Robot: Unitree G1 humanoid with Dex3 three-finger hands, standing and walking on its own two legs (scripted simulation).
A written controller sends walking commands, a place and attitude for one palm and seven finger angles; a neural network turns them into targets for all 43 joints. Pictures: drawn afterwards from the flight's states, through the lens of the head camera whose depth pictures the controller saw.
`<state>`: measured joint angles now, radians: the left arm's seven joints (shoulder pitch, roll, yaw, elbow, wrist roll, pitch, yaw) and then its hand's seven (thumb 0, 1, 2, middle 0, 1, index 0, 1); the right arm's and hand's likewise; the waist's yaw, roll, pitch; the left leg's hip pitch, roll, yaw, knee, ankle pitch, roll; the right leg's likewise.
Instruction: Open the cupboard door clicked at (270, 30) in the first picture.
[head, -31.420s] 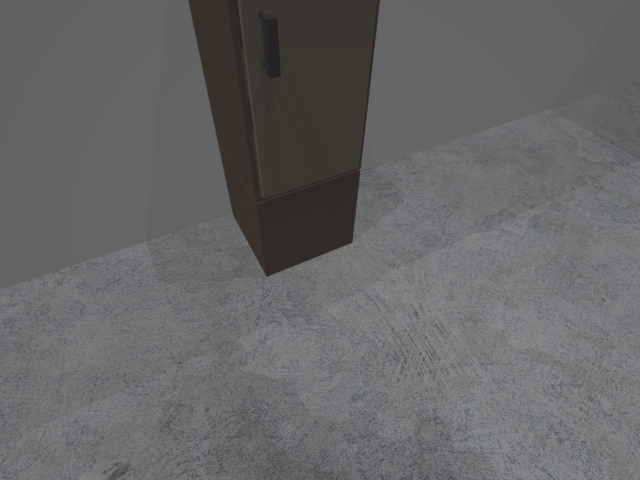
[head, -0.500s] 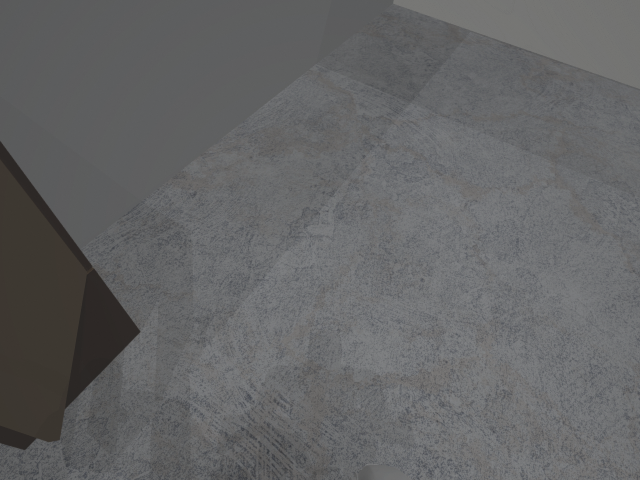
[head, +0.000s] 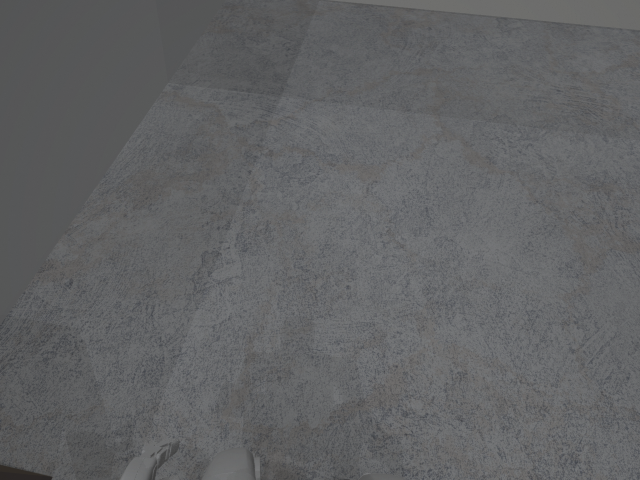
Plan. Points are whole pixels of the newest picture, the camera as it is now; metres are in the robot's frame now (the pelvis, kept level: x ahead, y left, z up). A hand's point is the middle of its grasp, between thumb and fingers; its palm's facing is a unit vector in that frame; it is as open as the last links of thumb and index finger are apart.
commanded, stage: walk to a spot facing it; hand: left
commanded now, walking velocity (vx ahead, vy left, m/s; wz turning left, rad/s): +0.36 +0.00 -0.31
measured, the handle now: out of the picture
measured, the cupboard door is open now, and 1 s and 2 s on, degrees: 43 43 43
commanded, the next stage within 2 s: turn to face it in 0.92 s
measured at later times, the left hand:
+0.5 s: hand (182, 359) +0.31 +0.23 -0.18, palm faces -0.12 -0.98 -0.16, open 7.4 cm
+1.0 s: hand (291, 197) +0.65 +0.06 -0.16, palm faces -0.40 -0.89 -0.22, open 7.3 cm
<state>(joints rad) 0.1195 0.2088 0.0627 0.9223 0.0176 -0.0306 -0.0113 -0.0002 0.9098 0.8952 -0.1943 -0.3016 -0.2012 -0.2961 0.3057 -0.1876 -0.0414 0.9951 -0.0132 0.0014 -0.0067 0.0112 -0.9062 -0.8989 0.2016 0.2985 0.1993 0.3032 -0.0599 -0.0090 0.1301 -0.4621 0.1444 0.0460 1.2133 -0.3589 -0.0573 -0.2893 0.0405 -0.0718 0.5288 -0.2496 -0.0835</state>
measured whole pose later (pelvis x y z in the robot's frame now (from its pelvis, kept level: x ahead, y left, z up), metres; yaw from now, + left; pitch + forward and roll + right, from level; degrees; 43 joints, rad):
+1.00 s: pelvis +0.48 -0.07 +0.00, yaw -24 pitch +0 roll +1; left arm 0.16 0.19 0.07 0.98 0.01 -0.06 0.01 -0.01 0.93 0.89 -0.20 -0.30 -0.20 -0.30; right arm 0.31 -0.16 -0.04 1.04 -0.01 -0.02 -0.01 0.01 -0.91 -0.90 0.20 0.30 0.20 0.30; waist -0.07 -0.02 0.09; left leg -0.49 0.14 0.04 1.15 -0.34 -0.06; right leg -0.26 0.04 -0.08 0.47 -0.22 -0.09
